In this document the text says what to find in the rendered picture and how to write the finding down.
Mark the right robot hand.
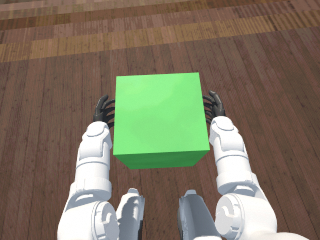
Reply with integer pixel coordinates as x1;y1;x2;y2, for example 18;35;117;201
202;90;226;125

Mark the left robot thigh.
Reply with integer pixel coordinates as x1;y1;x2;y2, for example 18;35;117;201
116;193;145;240

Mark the robot right forearm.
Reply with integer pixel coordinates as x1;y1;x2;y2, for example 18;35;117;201
209;116;277;224

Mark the right robot upper arm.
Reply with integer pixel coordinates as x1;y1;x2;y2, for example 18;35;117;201
214;193;309;240

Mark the robot right shin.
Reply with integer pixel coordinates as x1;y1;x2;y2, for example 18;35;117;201
181;189;203;240

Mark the left robot upper arm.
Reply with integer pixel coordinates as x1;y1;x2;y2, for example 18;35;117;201
58;200;120;240

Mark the carton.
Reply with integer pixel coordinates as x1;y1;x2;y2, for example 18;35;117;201
113;72;210;170

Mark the robot left forearm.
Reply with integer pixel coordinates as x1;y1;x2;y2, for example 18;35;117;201
57;121;113;240

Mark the left robot hand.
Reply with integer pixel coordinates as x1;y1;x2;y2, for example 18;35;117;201
92;94;116;129

